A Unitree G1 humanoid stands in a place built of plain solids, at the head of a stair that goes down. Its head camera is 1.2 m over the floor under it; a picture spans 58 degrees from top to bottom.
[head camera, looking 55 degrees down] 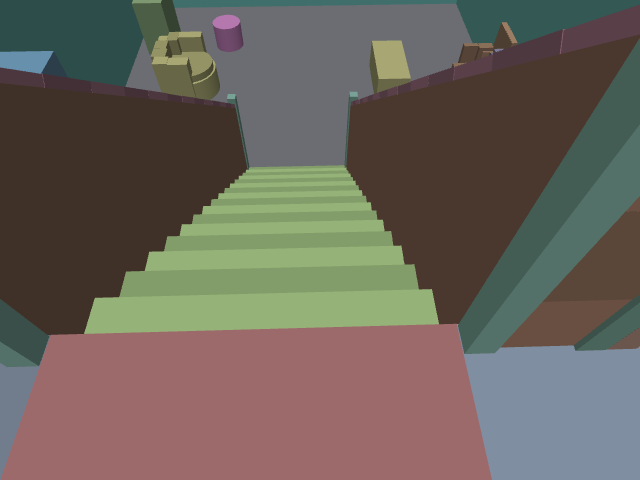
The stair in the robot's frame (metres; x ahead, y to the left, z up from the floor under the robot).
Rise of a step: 0.17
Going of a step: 0.21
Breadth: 1.20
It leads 2 degrees to the left of straight ahead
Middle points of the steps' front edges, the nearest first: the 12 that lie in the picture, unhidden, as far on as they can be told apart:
0.52 0.19 0.00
0.73 0.20 -0.17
0.94 0.20 -0.34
1.15 0.21 -0.51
1.36 0.22 -0.68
1.57 0.22 -0.85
1.78 0.23 -1.02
1.99 0.23 -1.19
2.20 0.24 -1.36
2.41 0.25 -1.53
2.61 0.25 -1.70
2.82 0.26 -1.87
